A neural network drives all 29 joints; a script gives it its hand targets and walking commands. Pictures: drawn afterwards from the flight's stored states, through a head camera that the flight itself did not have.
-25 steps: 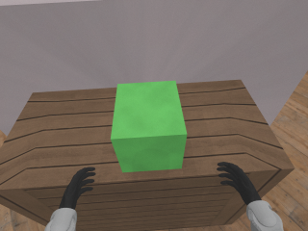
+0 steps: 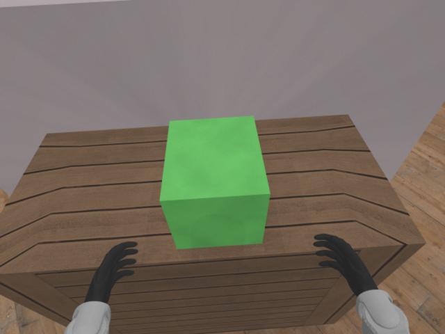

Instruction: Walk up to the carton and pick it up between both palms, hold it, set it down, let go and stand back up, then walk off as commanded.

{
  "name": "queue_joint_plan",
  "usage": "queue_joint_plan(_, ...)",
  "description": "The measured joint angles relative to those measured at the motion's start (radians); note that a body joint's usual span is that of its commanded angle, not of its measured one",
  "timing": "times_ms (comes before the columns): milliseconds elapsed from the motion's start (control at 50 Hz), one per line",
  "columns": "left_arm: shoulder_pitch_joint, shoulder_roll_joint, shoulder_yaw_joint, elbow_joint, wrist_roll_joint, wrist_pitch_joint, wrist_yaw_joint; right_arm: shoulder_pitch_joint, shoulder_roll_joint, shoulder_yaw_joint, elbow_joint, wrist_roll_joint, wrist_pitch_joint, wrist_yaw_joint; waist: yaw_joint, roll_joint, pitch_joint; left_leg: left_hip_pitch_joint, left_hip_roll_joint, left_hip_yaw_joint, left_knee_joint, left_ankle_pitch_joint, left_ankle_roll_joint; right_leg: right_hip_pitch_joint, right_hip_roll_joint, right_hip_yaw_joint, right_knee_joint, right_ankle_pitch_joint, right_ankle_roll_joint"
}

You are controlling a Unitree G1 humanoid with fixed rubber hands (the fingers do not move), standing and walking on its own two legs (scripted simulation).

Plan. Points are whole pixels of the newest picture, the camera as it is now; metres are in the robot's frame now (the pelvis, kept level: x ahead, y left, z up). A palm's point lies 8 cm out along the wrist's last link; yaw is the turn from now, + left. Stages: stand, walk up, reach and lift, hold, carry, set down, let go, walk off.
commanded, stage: stand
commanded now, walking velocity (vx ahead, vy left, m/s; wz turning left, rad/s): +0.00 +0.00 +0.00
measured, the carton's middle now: (215, 181) +0.41 +0.04 +0.02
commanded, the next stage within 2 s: walk off in 0.46 s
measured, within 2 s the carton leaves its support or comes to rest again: neither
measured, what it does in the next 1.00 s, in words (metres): stands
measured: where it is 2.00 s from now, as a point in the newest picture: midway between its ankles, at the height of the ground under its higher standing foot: outside the picture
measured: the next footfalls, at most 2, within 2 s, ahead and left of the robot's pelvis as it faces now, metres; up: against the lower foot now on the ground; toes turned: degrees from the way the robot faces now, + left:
right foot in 1.32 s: -0.10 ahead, -0.12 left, +0.00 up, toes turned +8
left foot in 1.76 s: -0.14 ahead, +0.10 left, +0.00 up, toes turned +4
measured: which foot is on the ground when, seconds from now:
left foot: down 0.00-1.00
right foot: down 0.00-1.00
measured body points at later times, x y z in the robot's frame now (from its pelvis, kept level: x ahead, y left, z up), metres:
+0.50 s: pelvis +0.00 +0.00 +0.00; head +0.00 -0.01 +0.45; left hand +0.21 +0.23 +0.00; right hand +0.23 -0.21 -0.01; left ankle +0.01 +0.11 -0.74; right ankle +0.02 -0.13 -0.74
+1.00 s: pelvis -0.03 -0.01 -0.02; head -0.03 -0.02 +0.43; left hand +0.17 +0.26 -0.03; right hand +0.20 -0.24 -0.05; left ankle -0.03 +0.10 -0.74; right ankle +0.02 -0.13 -0.74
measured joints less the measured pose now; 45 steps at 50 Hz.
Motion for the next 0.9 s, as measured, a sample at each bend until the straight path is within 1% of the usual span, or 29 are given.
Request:
queue_joint_plan(660, -0.002, 0.011, 0.000, 0.008, 0.000, -0.015, -0.012, 0.000, 0.000, 0.000, -0.001, 0.000, -0.005, -0.002, 0.000, 0.000, 0.000, -0.005, 0.000, 0.000, 0.001, 0.001, 0.000, -0.006, 0.000, 0.000, 0.001, 0.001, 0.000)
queue_joint_plan(760, -0.023, 0.029, -0.004, 0.008, 0.000, -0.012, -0.012, -0.013, -0.002, 0.002, -0.014, 0.000, -0.005, -0.002, 0.000, -0.001, 0.001, -0.052, 0.000, 0.000, 0.071, -0.022, -0.001, -0.059, 0.001, -0.005, 0.087, -0.037, 0.000)
queue_joint_plan(860, -0.033, 0.053, -0.004, 0.010, 0.000, 0.033, 0.015, -0.033, -0.004, 0.013, -0.015, -0.002, 0.003, -0.006, 0.000, -0.001, 0.000, -0.083, 0.001, -0.001, 0.128, -0.040, -0.001, -0.094, 0.002, -0.012, 0.155, -0.052, -0.011)
queue_joint_plan(880, -0.033, 0.057, -0.004, 0.013, 0.000, 0.044, 0.018, -0.033, -0.008, 0.013, -0.015, -0.003, 0.009, -0.008, 0.000, -0.001, 0.001, -0.090, 0.003, -0.001, 0.140, -0.054, -0.001, -0.098, 0.002, -0.015, 0.157, -0.053, -0.015)
queue_joint_plan(900, -0.033, 0.062, -0.004, 0.019, 0.000, 0.052, 0.019, -0.033, -0.015, 0.013, -0.014, -0.005, 0.020, -0.013, 0.000, -0.001, 0.001, -0.100, 0.003, -0.001, 0.161, -0.095, -0.001, -0.102, 0.002, -0.016, 0.157, -0.050, -0.017)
